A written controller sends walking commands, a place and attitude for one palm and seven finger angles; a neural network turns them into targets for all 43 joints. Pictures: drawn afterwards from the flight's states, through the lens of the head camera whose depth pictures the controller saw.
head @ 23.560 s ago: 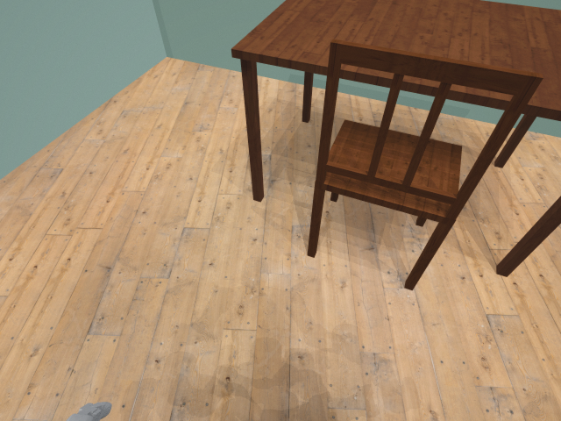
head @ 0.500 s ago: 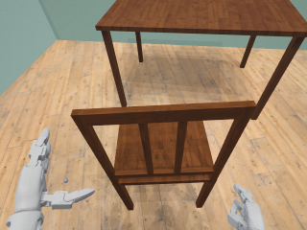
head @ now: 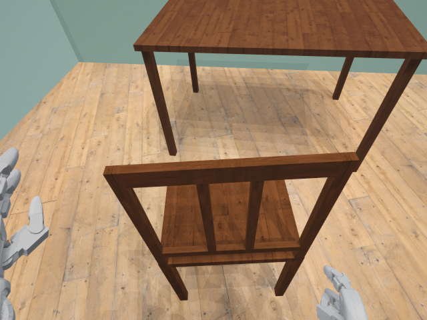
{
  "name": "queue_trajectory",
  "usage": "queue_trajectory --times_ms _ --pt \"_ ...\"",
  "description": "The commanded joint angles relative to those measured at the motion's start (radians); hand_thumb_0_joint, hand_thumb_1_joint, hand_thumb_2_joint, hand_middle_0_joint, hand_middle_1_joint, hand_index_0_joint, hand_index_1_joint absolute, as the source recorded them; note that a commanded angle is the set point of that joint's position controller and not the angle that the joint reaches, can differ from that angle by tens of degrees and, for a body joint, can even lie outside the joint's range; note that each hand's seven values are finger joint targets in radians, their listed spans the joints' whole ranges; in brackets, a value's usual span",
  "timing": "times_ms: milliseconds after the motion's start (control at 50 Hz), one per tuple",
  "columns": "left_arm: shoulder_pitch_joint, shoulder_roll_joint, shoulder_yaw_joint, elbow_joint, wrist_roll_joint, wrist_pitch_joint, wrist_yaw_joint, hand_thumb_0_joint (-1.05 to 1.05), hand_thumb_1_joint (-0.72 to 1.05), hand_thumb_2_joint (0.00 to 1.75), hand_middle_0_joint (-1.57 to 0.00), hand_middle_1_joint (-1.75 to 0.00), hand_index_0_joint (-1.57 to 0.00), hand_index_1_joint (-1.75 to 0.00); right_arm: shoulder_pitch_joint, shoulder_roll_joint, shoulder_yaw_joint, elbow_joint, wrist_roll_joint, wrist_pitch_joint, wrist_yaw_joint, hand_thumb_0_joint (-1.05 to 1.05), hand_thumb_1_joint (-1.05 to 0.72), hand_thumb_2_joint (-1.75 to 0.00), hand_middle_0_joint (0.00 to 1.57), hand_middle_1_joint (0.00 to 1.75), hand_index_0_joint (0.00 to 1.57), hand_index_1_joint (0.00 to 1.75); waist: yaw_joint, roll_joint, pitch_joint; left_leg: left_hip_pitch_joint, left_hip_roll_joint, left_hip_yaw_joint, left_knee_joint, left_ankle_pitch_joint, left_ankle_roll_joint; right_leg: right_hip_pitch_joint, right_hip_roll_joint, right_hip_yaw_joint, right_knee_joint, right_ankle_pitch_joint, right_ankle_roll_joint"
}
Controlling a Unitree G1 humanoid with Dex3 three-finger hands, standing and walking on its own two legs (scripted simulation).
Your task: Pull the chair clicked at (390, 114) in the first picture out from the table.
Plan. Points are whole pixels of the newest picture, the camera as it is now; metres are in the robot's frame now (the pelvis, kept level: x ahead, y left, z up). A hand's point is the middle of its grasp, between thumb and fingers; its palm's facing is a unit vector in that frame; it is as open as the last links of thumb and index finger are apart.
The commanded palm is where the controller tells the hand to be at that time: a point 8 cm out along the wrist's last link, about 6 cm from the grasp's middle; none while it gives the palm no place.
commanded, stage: draw the hand back to the body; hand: left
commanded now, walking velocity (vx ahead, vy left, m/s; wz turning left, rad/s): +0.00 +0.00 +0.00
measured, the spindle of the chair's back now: (208, 220) +0.34 +0.07 -0.08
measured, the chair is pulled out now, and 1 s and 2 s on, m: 0.58 0.58 0.58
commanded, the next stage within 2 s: step back with the hand held close in 0.26 s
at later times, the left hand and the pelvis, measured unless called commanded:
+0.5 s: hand (38, 222) +0.19 +0.26 +0.17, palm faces +0.46 -0.75 -0.48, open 7.4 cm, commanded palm +0.13 +0.29 +0.18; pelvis -0.01 +0.00 +0.00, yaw -1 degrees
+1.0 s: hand (34, 262) +0.14 +0.25 +0.16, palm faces +0.39 -0.71 -0.58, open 7.4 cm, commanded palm +0.08 +0.29 +0.18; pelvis -0.06 -0.01 -0.01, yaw -1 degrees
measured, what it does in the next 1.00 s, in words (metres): shifts its weight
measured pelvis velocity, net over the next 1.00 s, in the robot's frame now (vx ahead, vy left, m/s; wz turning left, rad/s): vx -0.06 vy -0.01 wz -0.01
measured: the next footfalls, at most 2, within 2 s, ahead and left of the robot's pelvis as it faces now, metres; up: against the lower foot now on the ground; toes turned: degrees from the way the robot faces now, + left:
none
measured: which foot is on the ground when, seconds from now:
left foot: down 0.00-1.00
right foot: down 0.00-1.00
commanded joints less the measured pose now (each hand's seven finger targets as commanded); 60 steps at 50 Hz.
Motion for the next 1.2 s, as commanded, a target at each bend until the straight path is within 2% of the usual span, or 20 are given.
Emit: queue_trajectory --times_ms 0,120,140,200,340,360,380,400,420,460,520,600,620,720,840,880,1000,1020,1060,1180 --pt "-0.030 0.169 0.099 -0.209 0.004 -0.065 0.013 0.00 0.90 0.90 -0.20 -0.30 -0.20 -0.30 -0.101 -0.108 -0.037 -0.157 0.002 -0.052 -0.003 0.00 -0.90 -0.90 0.20 0.30 0.20 0.30 0.002 -0.028 -0.150 -0.026 0.019 -0.032 -0.060 0.442 0.016 0.107 0.006 0.023 -0.023 0.271 -0.060" --pt "-0.023 0.194 0.129 -0.216 0.010 -0.061 0.020 0.00 0.90 0.90 -0.20 -0.30 -0.20 -0.30 -0.106 -0.102 -0.032 -0.148 0.001 -0.059 -0.003 0.00 -0.90 -0.90 0.20 0.30 0.20 0.30 0.004 -0.011 -0.135 -0.034 0.019 -0.039 -0.060 0.463 0.007 0.117 0.011 0.024 -0.034 0.281 -0.067" --pt "-0.025 0.171 0.107 -0.218 0.008 -0.063 0.017 0.00 0.90 0.90 -0.20 -0.30 -0.20 -0.30 -0.102 -0.100 -0.031 -0.151 0.002 -0.059 -0.003 0.00 -0.90 -0.90 0.20 0.30 0.20 0.30 0.001 0.001 -0.137 -0.031 0.018 -0.031 -0.061 0.448 0.009 0.116 0.008 0.025 -0.036 0.278 -0.065" --pt "-0.017 0.167 0.108 -0.192 0.003 -0.062 0.017 0.00 0.90 0.90 -0.20 -0.30 -0.20 -0.30 -0.106 -0.101 -0.035 -0.151 0.003 -0.055 -0.006 0.00 -0.90 -0.90 0.20 0.30 0.20 0.30 -0.001 -0.044 -0.122 -0.036 0.020 -0.028 -0.064 0.412 0.013 0.103 0.011 0.024 -0.036 0.262 -0.062" --pt "-0.044 0.168 0.099 -0.208 0.005 -0.069 0.014 0.00 0.90 0.90 -0.20 -0.30 -0.20 -0.30 -0.112 -0.101 -0.029 -0.158 0.003 -0.060 -0.005 0.00 -0.90 -0.90 0.20 0.30 0.20 0.30 -0.002 0.001 -0.120 -0.050 0.012 -0.029 -0.071 0.354 0.014 0.101 0.011 0.029 -0.042 0.225 -0.065" --pt "-0.086 0.183 0.102 -0.226 0.000 -0.071 0.016 0.00 0.90 0.90 -0.20 -0.30 -0.20 -0.30 -0.111 -0.107 -0.027 -0.158 0.002 -0.063 -0.005 0.00 -0.90 -0.90 0.20 0.30 0.20 0.30 -0.004 -0.009 -0.127 -0.047 0.011 -0.030 -0.072 0.347 0.015 0.103 0.011 0.030 -0.041 0.225 -0.064" --pt "-0.232 0.362 0.264 -0.286 -0.036 -0.122 0.011 0.00 0.90 0.90 -0.20 -0.30 -0.20 -0.30 -0.094 -0.107 -0.022 -0.205 0.027 -0.049 -0.013 0.00 -0.90 -0.90 0.20 0.30 0.20 0.30 -0.037 -0.006 -0.055 -0.054 0.051 -0.024 -0.055 0.251 0.032 -0.012 -0.052 0.145 -0.075 0.314 -0.070" --pt "-0.177 0.300 0.231 -0.206 -0.033 -0.131 0.003 0.00 0.90 0.90 -0.20 -0.30 -0.20 -0.30 -0.099 -0.089 -0.015 -0.184 0.016 -0.045 -0.020 0.00 -0.90 -0.90 0.20 0.30 0.20 0.30 -0.043 -0.031 -0.053 -0.067 0.050 -0.039 -0.061 0.215 0.033 -0.007 -0.069 0.139 -0.063 0.320 -0.073" --pt "-0.160 0.283 0.223 -0.186 -0.033 -0.132 -0.004 0.00 0.90 0.90 -0.20 -0.30 -0.20 -0.30 -0.097 -0.094 -0.018 -0.191 0.020 -0.042 -0.020 0.00 -0.90 -0.90 0.20 0.30 0.20 0.30 -0.045 -0.030 -0.051 -0.074 0.050 -0.042 -0.067 0.215 0.030 -0.009 -0.070 0.146 -0.057 0.328 -0.073" --pt "-0.064 0.209 0.167 -0.146 -0.031 -0.129 -0.012 0.00 0.90 0.90 -0.20 -0.30 -0.20 -0.30 -0.104 -0.102 -0.020 -0.202 0.015 -0.034 -0.019 0.00 -0.90 -0.90 0.20 0.30 0.20 0.30 -0.047 -0.003 -0.106 -0.057 0.069 -0.047 -0.077 0.273 0.033 0.006 -0.065 0.126 -0.022 0.312 -0.060" --pt "0.072 0.173 0.153 -0.101 -0.028 -0.119 -0.013 0.00 0.90 0.90 -0.20 -0.30 -0.20 -0.30 -0.110 -0.101 -0.029 -0.214 0.015 -0.013 -0.017 0.00 -0.90 -0.90 0.20 0.30 0.20 0.30 -0.047 -0.005 -0.144 -0.072 0.092 -0.065 -0.078 0.389 0.037 0.015 -0.055 0.091 0.014 0.327 -0.045" --pt "0.121 0.218 0.194 -0.186 -0.021 -0.126 -0.004 0.00 0.90 0.90 -0.20 -0.30 -0.20 -0.30 -0.109 -0.096 -0.039 -0.238 0.014 0.006 -0.018 0.00 -0.90 -0.90 0.20 0.30 0.20 0.30 -0.048 -0.057 -0.192 -0.096 0.104 -0.075 -0.045 0.446 0.034 0.007 -0.064 0.089 0.054 0.360 -0.047" --pt "0.127 0.253 0.225 -0.194 -0.021 -0.128 0.004 0.00 0.90 0.90 -0.20 -0.30 -0.20 -0.30 -0.114 -0.097 -0.044 -0.235 0.019 0.008 -0.021 0.00 -0.90 -0.90 0.20 0.30 0.20 0.30 -0.050 -0.047 -0.201 -0.104 0.102 -0.076 -0.038 0.441 0.035 0.014 -0.074 0.095 0.061 0.380 -0.052" --pt "0.127 0.273 0.246 -0.265 -0.030 -0.142 0.021 0.00 0.90 0.90 -0.20 -0.30 -0.20 -0.30 -0.099 -0.091 -0.052 -0.233 0.025 0.003 -0.033 0.00 -0.90 -0.90 0.20 0.30 0.20 0.30 -0.058 -0.001 -0.226 -0.112 0.104 -0.086 0.003 0.444 0.028 -0.025 -0.088 0.106 0.101 0.380 -0.064" --pt "0.137 0.242 0.229 -0.211 -0.030 -0.131 0.031 0.00 0.90 0.90 -0.20 -0.30 -0.20 -0.30 -0.075 -0.090 -0.059 -0.218 0.028 0.004 -0.041 0.00 -0.90 -0.90 0.20 0.30 0.20 0.30 -0.071 -0.090 -0.210 -0.180 0.071 -0.079 0.064 0.171 0.025 -0.078 -0.122 0.149 0.060 0.295 -0.080" --pt "0.121 0.238 0.220 -0.205 -0.027 -0.127 0.033 0.00 0.90 0.90 -0.20 -0.30 -0.20 -0.30 -0.071 -0.094 -0.059 -0.219 0.028 0.005 -0.041 0.00 -0.90 -0.90 0.20 0.30 0.20 0.30 -0.073 -0.140 -0.193 -0.203 0.053 -0.077 0.076 0.068 0.026 -0.117 -0.135 0.162 0.035 0.196 -0.085" --pt "0.084 0.252 0.219 -0.216 -0.013 -0.129 0.044 0.00 0.90 0.90 -0.20 -0.30 -0.20 -0.30 -0.081 -0.099 -0.042 -0.225 0.025 -0.005 -0.046 0.00 -0.90 -0.90 0.20 0.30 0.20 0.30 -0.064 -0.075 -0.123 -0.308 0.077 -0.110 -0.028 -0.113 0.053 -0.163 -0.083 0.141 0.017 -0.101 -0.049" --pt "0.073 0.280 0.238 -0.210 -0.010 -0.130 0.050 0.00 0.90 0.90 -0.20 -0.30 -0.20 -0.30 -0.087 -0.101 -0.044 -0.220 0.027 -0.008 -0.051 0.00 -0.90 -0.90 0.20 0.30 0.20 0.30 -0.063 -0.055 -0.109 -0.332 0.083 -0.115 -0.045 -0.134 0.057 -0.157 -0.075 0.139 0.017 -0.119 -0.043" --pt "0.069 0.256 0.216 -0.220 -0.008 -0.135 0.050 0.00 0.90 0.90 -0.20 -0.30 -0.20 -0.30 -0.071 -0.103 -0.037 -0.227 0.024 -0.016 -0.047 0.00 -0.90 -0.90 0.20 0.30 0.20 0.30 -0.063 -0.024 -0.113 -0.372 0.087 -0.115 -0.051 -0.162 0.060 -0.128 -0.067 0.132 0.027 -0.129 -0.038" --pt "0.061 0.255 0.215 -0.240 -0.005 -0.153 0.049 0.00 0.90 0.90 -0.20 -0.30 -0.20 -0.30 -0.046 -0.109 -0.041 -0.223 0.017 -0.039 -0.039 0.00 -0.90 -0.90 0.20 0.30 0.20 0.30 -0.061 -0.045 -0.122 -0.366 0.077 -0.106 -0.022 -0.120 0.054 -0.128 -0.078 0.148 0.009 -0.071 -0.051"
